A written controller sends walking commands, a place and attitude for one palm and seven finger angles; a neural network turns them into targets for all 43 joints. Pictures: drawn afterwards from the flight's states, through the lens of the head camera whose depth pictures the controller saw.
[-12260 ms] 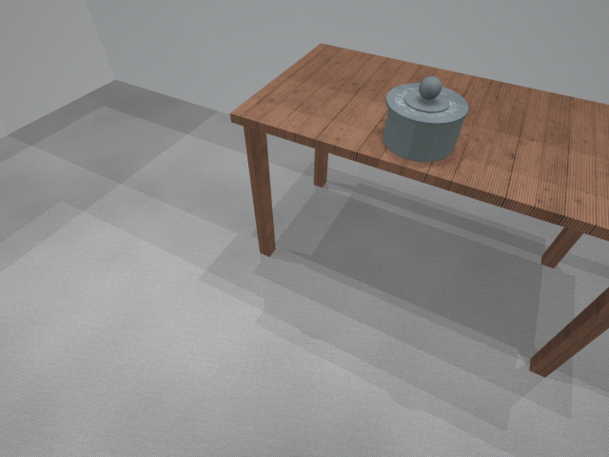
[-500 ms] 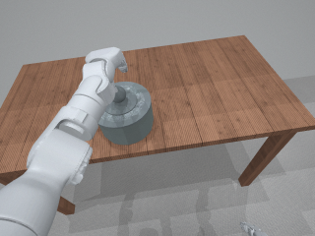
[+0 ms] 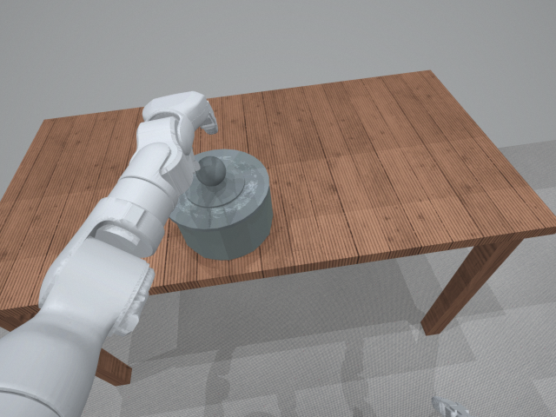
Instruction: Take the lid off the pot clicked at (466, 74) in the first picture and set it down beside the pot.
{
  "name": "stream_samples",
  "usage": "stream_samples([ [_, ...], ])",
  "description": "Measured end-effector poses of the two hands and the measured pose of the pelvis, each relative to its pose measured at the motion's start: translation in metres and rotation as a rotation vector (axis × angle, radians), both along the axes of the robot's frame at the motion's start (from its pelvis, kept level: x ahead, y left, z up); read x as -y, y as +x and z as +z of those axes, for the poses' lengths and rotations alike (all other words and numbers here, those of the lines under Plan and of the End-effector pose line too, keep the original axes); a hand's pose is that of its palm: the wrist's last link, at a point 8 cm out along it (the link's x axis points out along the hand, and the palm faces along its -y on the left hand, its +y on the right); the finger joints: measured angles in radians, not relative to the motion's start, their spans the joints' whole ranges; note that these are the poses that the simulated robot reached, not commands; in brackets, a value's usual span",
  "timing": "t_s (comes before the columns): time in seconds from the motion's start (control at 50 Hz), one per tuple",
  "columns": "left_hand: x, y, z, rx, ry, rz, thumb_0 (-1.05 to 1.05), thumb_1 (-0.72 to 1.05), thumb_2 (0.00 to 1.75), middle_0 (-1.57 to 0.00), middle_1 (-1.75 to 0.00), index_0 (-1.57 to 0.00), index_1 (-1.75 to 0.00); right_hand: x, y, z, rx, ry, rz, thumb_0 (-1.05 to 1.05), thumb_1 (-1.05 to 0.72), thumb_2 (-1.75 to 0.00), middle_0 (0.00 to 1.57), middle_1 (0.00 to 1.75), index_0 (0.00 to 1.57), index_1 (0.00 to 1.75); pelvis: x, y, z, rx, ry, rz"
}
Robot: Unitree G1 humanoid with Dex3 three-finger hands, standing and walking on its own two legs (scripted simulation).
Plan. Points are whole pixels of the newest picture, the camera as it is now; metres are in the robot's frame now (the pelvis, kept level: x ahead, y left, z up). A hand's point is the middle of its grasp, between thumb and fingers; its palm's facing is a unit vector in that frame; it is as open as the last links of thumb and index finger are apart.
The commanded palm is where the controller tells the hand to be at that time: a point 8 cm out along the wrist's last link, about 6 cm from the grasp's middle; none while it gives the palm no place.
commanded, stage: move the open hand above the knob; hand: left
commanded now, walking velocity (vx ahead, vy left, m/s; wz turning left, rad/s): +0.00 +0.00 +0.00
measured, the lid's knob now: (210, 171) +0.51 +0.12 +0.06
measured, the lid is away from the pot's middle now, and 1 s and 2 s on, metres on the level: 0.00 0.00 0.00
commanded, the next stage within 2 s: lower the open fingers around the knob in 0.36 s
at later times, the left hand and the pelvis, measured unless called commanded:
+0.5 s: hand (201, 144) +0.48 +0.11 +0.15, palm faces -0.27 -0.10 -0.96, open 10.4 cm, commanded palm +0.48 +0.12 +0.21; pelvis +0.00 +0.00 +0.00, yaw +0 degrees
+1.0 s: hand (198, 165) +0.48 +0.12 +0.11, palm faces -0.32 -0.10 -0.94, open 10.4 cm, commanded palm +0.48 +0.13 +0.17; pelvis +0.00 +0.00 +0.00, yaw +0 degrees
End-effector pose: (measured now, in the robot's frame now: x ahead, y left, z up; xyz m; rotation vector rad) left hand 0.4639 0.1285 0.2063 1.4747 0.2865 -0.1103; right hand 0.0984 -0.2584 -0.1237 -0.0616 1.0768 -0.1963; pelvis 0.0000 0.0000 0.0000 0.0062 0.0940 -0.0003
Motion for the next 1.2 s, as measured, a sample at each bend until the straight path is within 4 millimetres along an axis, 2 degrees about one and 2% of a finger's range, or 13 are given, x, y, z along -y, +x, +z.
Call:
stream_samples([
  [0.12,0.008,-0.006,0.003,0.017,0.002,-0.043,0.00,-0.37,1.52,-0.83,-0.08,-0.83,-0.09,-0.009,0.024,0.004,0.058,0.005,0.044,0.01,-0.91,-0.89,0.20,0.30,0.20,0.30,-0.001,-0.003,-0.001,0.003,-0.001,0.013],
  [0.2,0.011,-0.003,0.005,0.017,-0.001,-0.019,0.00,-0.37,1.52,-0.83,-0.08,-0.83,-0.09,-0.013,0.028,0.004,0.058,0.014,0.054,0.01,-0.91,-0.89,0.20,0.30,0.20,0.30,-0.001,-0.005,-0.001,-0.004,0.000,0.012],
  [0.36,0.016,0.003,0.006,0.011,0.001,-0.005,0.00,-0.37,1.52,-0.83,-0.08,-0.83,-0.09,-0.012,0.010,-0.003,0.012,0.019,0.032,0.01,-0.91,-0.89,0.20,0.30,0.20,0.30,0.000,-0.003,-0.001,-0.014,0.000,0.007],
  [0.52,0.017,0.012,0.000,-0.023,-0.008,-0.010,0.00,-0.37,1.52,-0.83,-0.08,-0.83,-0.09,-0.001,-0.020,-0.007,-0.063,-0.006,-0.010,0.01,-0.91,-0.89,0.20,0.30,0.20,0.30,0.001,-0.001,-0.001,-0.019,0.000,0.002],
  [0.64,0.020,0.013,-0.008,-0.025,-0.001,-0.025,0.00,-0.37,1.52,-0.83,-0.08,-0.83,-0.09,0.005,-0.031,-0.008,-0.097,-0.010,-0.032,0.01,-0.91,-0.89,0.20,0.30,0.20,0.30,0.002,0.003,0.000,-0.022,0.001,-0.007],
  [0.74,0.019,0.012,-0.020,-0.037,-0.027,-0.029,0.00,-0.36,1.52,-0.83,-0.08,-0.83,-0.09,0.007,-0.028,-0.006,-0.084,-0.016,-0.038,0.01,-0.91,-0.89,0.20,0.30,0.20,0.30,0.003,0.004,0.000,-0.020,0.000,-0.010],
  [0.94,0.004,0.011,-0.033,-0.059,-0.009,0.018,0.00,-0.36,1.52,-0.83,-0.08,-0.82,-0.09,0.005,-0.007,-0.002,-0.044,-0.012,-0.023,0.01,-0.91,-0.89,0.20,0.30,0.20,0.30,0.004,0.005,-0.001,-0.029,-0.002,-0.009],
  [1.02,0.004,0.009,-0.041,-0.081,-0.003,-0.004,0.00,-0.36,1.52,-0.83,-0.08,-0.82,-0.09,0.004,-0.002,-0.002,-0.039,-0.019,-0.013,0.01,-0.91,-0.89,0.20,0.30,0.20,0.30,0.003,0.005,-0.001,-0.031,-0.004,-0.002],
  [1.2,0.005,0.014,-0.047,-0.059,-0.003,-0.028,0.00,-0.36,1.52,-0.83,-0.08,-0.83,-0.09,0.002,-0.009,-0.004,-0.065,-0.025,-0.023,0.01,-0.91,-0.89,0.20,0.30,0.20,0.30,0.000,0.005,-0.002,-0.048,-0.005,-0.006],
])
